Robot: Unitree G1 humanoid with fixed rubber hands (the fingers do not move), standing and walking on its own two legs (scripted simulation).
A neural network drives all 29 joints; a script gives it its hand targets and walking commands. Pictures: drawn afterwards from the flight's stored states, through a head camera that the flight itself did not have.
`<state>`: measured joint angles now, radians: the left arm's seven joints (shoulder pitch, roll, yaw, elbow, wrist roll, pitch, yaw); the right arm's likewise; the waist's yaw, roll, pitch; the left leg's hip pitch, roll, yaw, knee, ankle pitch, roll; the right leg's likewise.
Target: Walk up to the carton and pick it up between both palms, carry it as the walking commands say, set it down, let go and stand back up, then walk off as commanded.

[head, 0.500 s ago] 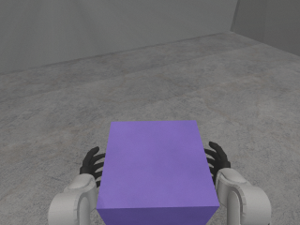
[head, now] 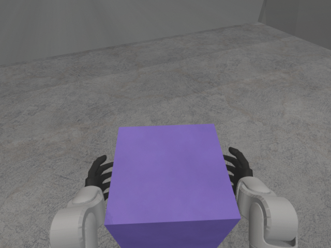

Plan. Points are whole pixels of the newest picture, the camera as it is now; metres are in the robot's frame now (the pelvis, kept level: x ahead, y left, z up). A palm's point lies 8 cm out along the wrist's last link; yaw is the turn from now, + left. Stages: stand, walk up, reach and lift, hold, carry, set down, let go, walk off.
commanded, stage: carry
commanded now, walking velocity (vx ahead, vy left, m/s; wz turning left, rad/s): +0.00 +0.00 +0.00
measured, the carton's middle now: (168, 193) +0.25 +0.01 +0.04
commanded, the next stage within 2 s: hold in 1.44 s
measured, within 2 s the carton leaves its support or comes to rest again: neither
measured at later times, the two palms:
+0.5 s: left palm (121, 232) +0.14 +0.09 +0.10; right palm (300, 239) +0.13 -0.21 +0.11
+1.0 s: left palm out of the picture +0.09 +0.07 +0.10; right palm out of the picture +0.09 -0.23 +0.11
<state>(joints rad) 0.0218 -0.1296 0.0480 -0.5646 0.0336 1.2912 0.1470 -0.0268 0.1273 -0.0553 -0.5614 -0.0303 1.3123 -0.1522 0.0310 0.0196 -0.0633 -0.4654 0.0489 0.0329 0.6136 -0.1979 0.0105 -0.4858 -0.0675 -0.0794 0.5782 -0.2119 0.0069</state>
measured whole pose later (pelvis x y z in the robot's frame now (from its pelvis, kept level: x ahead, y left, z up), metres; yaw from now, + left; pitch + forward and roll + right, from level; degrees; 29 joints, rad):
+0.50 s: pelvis -0.09 -0.04 +0.01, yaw -3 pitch +1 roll +0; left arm 0.05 -0.13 0.04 -0.53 0.05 1.24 0.14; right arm 0.02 0.13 -0.05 -0.51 -0.02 1.24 -0.15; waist -0.03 -0.03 -0.09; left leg -0.33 0.01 0.11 0.53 -0.21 0.06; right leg -0.51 0.00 -0.04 0.85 -0.32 0.03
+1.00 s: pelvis -0.13 -0.08 +0.01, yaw -1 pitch +2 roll +0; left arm 0.03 -0.13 0.05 -0.51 0.04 1.25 0.14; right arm -0.01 0.13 -0.06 -0.50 -0.02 1.25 -0.15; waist -0.01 0.01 -0.13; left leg -0.43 0.04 0.06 0.51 -0.12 0.01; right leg -0.39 0.01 -0.10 0.53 -0.19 -0.05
